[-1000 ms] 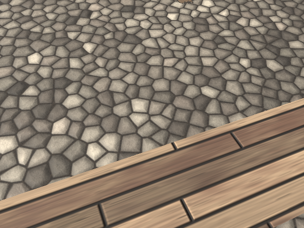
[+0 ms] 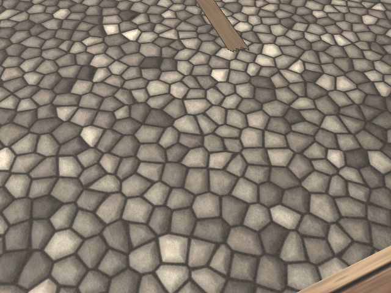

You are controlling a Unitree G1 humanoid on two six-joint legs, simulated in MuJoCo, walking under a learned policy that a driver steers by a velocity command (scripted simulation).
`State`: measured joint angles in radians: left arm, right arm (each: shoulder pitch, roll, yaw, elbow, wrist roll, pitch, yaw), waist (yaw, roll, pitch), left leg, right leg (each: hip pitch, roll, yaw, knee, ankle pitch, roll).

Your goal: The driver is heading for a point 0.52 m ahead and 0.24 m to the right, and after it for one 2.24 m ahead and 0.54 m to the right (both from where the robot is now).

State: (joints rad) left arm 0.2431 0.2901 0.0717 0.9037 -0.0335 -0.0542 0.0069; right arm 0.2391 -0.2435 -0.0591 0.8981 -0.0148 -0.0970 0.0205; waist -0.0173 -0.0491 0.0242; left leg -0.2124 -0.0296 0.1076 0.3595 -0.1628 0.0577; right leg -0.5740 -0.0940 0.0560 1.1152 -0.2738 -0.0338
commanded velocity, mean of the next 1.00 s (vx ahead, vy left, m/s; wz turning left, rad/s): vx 0.50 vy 0.00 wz -0.53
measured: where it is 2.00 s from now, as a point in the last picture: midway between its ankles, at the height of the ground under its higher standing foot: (288, 189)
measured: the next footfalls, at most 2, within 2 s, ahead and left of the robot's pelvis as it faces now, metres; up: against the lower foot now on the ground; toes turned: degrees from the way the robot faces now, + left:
right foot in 0.34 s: +0.35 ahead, -0.16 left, +0.00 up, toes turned -15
left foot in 0.82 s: +0.69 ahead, -0.06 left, +0.00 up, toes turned -31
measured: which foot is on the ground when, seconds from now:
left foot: down 0.00-0.36, up 0.38-0.80, down 0.82-1.00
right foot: up 0.00-0.32, down 0.34-0.84, up 0.86-1.00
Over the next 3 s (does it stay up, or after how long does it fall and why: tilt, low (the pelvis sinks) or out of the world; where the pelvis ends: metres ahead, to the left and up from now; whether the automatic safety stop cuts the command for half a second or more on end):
stays up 1.27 -0.34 0.00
